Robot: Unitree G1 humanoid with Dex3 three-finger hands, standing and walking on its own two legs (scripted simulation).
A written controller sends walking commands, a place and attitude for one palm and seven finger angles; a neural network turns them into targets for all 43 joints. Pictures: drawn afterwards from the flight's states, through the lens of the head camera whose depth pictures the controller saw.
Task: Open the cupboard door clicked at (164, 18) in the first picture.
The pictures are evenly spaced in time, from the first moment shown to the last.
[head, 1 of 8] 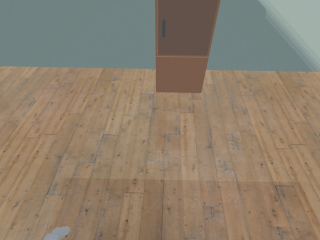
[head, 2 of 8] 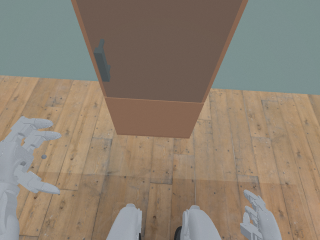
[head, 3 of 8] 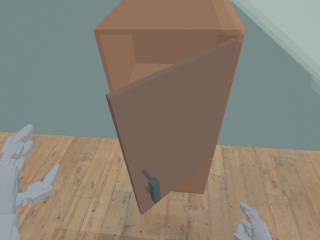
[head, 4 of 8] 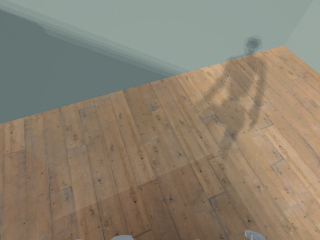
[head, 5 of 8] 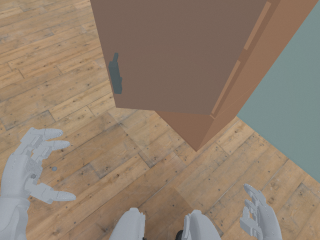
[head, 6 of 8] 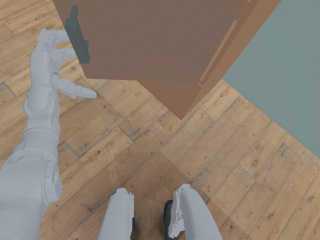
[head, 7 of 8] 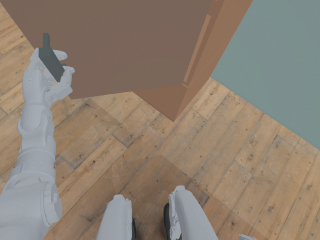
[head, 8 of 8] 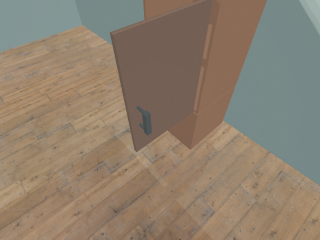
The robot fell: no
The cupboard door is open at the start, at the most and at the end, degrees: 0 89 89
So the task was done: yes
